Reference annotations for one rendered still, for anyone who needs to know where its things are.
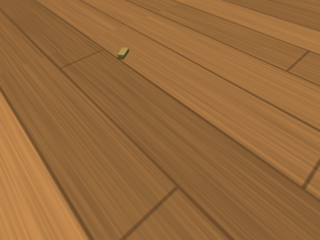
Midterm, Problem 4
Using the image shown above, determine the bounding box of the small box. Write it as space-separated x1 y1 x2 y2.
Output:
117 47 129 58

